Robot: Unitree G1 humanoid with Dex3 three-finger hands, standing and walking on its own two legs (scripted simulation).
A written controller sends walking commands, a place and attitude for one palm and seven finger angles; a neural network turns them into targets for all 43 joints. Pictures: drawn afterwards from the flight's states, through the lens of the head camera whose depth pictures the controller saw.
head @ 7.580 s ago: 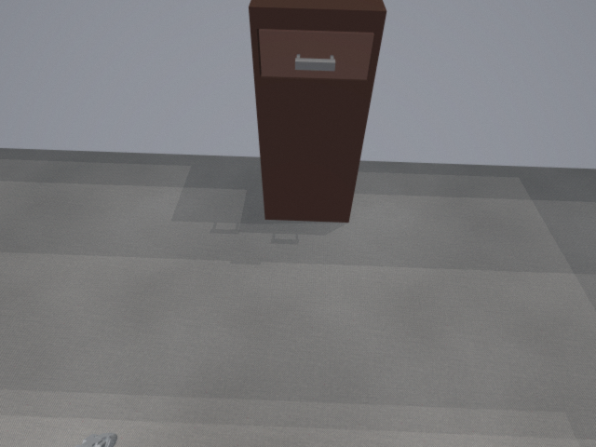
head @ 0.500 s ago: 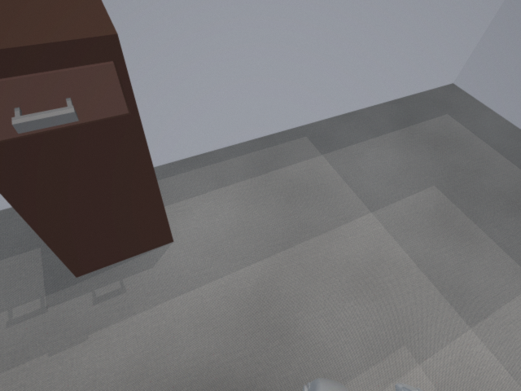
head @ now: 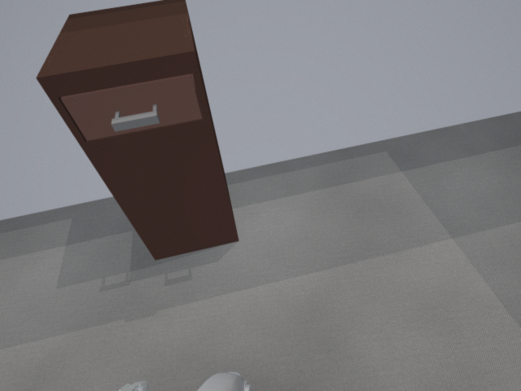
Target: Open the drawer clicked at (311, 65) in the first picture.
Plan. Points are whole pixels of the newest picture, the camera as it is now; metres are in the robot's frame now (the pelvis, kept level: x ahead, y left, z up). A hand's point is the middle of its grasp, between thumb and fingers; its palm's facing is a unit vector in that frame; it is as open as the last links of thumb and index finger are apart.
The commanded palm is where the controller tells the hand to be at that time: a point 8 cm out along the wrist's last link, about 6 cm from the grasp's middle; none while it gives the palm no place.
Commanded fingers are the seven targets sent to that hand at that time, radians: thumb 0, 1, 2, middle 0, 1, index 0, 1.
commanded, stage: turn to face it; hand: left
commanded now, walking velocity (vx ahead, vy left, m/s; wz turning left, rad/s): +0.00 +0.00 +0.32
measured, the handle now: (136, 116) +0.79 +0.37 -0.01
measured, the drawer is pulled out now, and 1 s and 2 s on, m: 0.00 0.00 0.00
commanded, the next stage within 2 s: take the last steps up to it in 0.16 s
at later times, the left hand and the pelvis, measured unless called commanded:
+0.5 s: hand out of the picture -0.05 +0.25 -0.18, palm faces +0.19 -0.96 -0.20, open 7.4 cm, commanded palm none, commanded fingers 0.00 0.90 0.90 -0.20 -0.30 -0.20 -0.30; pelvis +0.00 +0.06 +0.01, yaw +8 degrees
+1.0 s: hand out of the picture +0.15 +0.20 -0.16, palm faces +0.19 -0.96 -0.22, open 7.2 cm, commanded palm none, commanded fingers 0.00 0.90 0.90 -0.20 -0.30 -0.20 -0.30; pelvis +0.13 +0.01 +0.00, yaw +9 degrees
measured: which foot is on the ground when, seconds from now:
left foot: up 0.00-0.30, down 0.32-0.82, up 0.84-1.00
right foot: down 0.00-0.32, up 0.34-0.80, down 0.82-1.00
